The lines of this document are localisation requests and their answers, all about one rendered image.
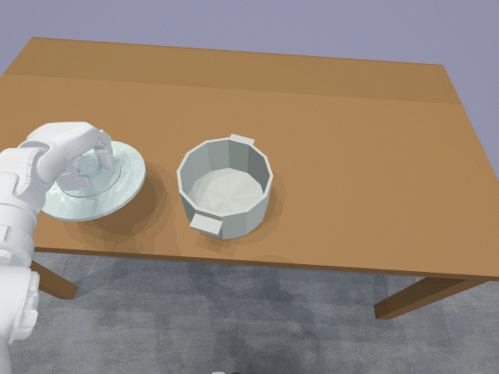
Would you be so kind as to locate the knob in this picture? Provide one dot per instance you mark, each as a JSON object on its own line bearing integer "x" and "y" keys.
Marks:
{"x": 89, "y": 167}

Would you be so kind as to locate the left robot forearm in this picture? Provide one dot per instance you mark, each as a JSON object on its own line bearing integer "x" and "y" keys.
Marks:
{"x": 26, "y": 174}

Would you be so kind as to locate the table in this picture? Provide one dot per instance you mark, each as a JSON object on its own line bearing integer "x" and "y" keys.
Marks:
{"x": 376, "y": 165}

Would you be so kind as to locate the lid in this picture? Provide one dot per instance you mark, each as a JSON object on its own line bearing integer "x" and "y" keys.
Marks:
{"x": 108, "y": 192}

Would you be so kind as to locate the pot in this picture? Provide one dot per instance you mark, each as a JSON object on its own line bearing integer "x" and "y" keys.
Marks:
{"x": 225, "y": 185}

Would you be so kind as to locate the left robot upper arm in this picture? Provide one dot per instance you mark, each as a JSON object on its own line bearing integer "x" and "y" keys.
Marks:
{"x": 18, "y": 308}

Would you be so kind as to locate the robot left hand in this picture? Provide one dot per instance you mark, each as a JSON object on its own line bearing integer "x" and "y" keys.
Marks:
{"x": 75, "y": 139}

